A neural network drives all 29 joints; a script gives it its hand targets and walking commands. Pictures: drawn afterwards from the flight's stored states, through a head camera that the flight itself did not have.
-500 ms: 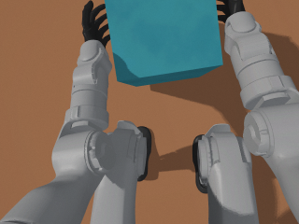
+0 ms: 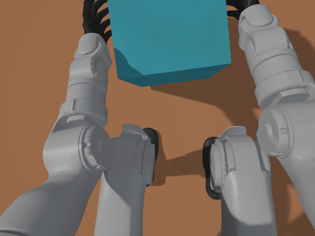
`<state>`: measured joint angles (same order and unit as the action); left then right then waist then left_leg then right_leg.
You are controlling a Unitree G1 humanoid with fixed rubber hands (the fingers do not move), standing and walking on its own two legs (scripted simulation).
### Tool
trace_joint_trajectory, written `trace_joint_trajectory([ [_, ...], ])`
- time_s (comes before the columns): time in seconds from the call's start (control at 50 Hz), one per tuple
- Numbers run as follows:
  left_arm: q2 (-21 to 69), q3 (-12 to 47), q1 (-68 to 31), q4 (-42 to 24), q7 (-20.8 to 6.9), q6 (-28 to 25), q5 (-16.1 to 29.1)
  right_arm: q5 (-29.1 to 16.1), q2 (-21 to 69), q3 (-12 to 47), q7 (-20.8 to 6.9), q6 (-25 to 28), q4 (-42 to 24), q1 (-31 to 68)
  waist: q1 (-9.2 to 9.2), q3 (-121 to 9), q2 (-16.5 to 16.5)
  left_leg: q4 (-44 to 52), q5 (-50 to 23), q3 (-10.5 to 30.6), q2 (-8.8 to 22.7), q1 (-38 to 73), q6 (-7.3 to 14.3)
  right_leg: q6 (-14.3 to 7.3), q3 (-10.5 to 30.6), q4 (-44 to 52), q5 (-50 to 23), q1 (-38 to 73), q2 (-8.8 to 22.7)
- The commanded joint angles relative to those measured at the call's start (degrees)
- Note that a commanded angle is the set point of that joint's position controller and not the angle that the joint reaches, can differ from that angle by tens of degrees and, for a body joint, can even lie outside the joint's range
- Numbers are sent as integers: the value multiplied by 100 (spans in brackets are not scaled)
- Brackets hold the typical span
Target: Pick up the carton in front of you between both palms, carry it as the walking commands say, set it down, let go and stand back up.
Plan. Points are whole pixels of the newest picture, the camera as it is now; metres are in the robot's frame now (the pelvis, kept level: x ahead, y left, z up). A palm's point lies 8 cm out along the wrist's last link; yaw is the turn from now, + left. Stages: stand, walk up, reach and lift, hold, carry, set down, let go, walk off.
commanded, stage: set down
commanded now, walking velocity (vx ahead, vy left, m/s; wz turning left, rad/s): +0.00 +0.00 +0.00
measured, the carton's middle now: (169, 37) +0.52 +0.02 -0.24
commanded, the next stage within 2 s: let go in 1.78 s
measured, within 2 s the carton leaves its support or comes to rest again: rests again in 0.22 s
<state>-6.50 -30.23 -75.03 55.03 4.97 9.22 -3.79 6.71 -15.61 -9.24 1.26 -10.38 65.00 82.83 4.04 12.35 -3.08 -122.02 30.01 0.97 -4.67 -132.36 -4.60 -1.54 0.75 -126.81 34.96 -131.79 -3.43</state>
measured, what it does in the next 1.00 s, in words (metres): stands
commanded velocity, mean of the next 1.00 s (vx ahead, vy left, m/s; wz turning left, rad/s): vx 0.00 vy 0.00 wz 0.00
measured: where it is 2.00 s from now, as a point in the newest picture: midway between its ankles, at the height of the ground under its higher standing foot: (179, 172)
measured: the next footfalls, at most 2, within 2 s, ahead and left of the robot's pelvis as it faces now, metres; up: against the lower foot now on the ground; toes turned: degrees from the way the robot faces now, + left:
none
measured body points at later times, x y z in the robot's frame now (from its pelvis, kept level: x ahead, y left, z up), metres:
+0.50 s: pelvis +0.00 +0.00 -0.01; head +0.36 -0.04 +0.25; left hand +0.52 +0.18 -0.18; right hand +0.55 -0.15 -0.20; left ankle +0.13 +0.13 -0.34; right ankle +0.09 -0.11 -0.34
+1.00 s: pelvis +0.00 +0.01 +0.04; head +0.34 -0.02 +0.33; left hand +0.51 +0.19 -0.10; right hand +0.57 -0.18 -0.10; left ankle +0.13 +0.13 -0.34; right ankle +0.09 -0.11 -0.34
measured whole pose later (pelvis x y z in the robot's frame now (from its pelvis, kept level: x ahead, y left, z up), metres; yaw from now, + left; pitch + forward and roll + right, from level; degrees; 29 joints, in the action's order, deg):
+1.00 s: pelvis +0.00 +0.01 +0.04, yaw +0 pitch +40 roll +3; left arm -9.5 -13.6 -64.9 46.3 11.2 5.2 10.6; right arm -7.3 -25.6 -2.5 1.8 -6.8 59.6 76.9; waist 4.5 10.4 -0.8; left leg -116.2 30.0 0.4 -4.3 -126.2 -3.0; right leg -0.5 1.4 -120.5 35.4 -124.9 -2.9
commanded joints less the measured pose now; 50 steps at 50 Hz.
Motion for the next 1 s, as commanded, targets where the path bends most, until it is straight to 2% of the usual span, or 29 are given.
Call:
trace_joint_trajectory([
  [0.0, 4558, 1611, -2425, 48, -1260, 70, 266, -173, 4077, 922, -1122, 222, -392, 2121, -375, -4617, 712, 476, -1245, -493, -361, 2128, 164, -95, 61, 1353, -1537, 2349, -240],
  [0.22, 3866, 1259, -2222, 393, -1230, 53, 120, 270, 3433, 467, -1136, 116, -25, 1657, -523, -3917, 524, 416, -947, -415, -362, 1874, 166, -170, 141, 1302, -1296, 2078, -158],
  [0.34, 2973, 1012, -1893, 518, -1094, -72, 78, 411, 2455, 269, -997, 195, 131, 1481, -486, -3729, 505, 330, -865, -447, -250, 2081, 68, -107, 164, 1262, -1181, 2180, -79],
  [0.38, 2194, 818, -1542, 633, -906, -195, 115, 341, 1636, 190, -784, 298, 149, 1401, -496, -3841, 537, 282, -953, -476, -172, 2299, 5, -28, 148, 1249, -1234, 2329, -21],
  [0.44, -272, 569, -708, 637, -227, -539, 406, 15, -945, 66, -107, 589, 4, 1037, -463, -4180, 603, 240, -1130, -507, -11, 2617, -137, 104, 197, 1220, -1369, 2618, 140],
  [0.46, -776, 679, -807, 546, -13, -681, 603, -248, -1427, 164, 84, 681, 11, 1224, -370, -4415, 603, 209, -1290, -504, 8, 2661, -142, 129, 229, 1178, -1460, 2687, 186],
  [0.48, -925, 829, -950, 590, 100, -778, 793, -527, -1507, 341, 176, 749, 0, 1425, -276, -4555, 682, 195, -1439, -495, 38, 2658, -100, 133, 269, 1151, -1567, 2735, 227],
  [0.56, -1181, 1289, -1161, 654, 198, -1026, 1351, -1456, -1405, 1040, 131, 955, -356, 1983, 73, -4952, 1074, 155, -1762, -460, 199, 2429, 67, 146, 456, 1013, -2010, 2999, 325],
  [0.62, -1212, 1526, -1136, 572, 215, -1099, 1551, -1877, -1303, 1386, 24, 957, -446, 1970, 303, -5227, 1120, 201, -1928, -480, 266, 2571, 129, 184, 473, 956, -2160, 3224, 323],
  [0.66, -1269, 1586, -1047, 460, 242, -1100, 1607, -2011, -1353, 1466, -12, 924, -376, 1817, 378, -5456, 1096, 240, -1965, -498, 290, 2745, 134, 199, 450, 951, -2145, 3378, 310],
  [0.7, -1330, 1586, -950, 263, 286, -1080, 1604, -2001, -1466, 1417, -13, 886, -325, 1648, 372, -5770, 1045, 301, -1991, -526, 291, 2962, 125, 205, 396, 976, -2121, 3541, 288],
  [0.76, -1317, 1602, -709, -252, 382, -1004, 1616, -1831, -1658, 1217, 43, 825, -426, 1412, 254, -6632, 987, 439, -2124, -562, 226, 3497, 101, 202, 252, 1075, -2190, 3965, 239],
  [0.84, -1252, 1672, -373, -1298, 563, -780, 1630, -1584, -1829, 868, 156, 647, -1134, 1305, 125, -7876, 1056, 818, -2113, -612, 89, 4287, 135, 165, 11, 1391, -2146, 4628, 162],
  [0.9, -1122, 1617, -200, -1596, 648, -548, 1510, -1419, -1822, 605, 147, 465, -1289, 1133, 97, -7578, 1004, 1222, -1780, -617, 29, 4286, 140, 123, -91, 1756, -1750, 4469, 127],
  [0.98, -837, 1536, -66, -1530, 649, -411, 1316, -1320, -1714, 415, -8, 426, -1091, 934, 107, -6708, 838, 1617, -1516, -557, 43, 4040, 112, 98, -94, 2164, -1354, 3838, 104],
])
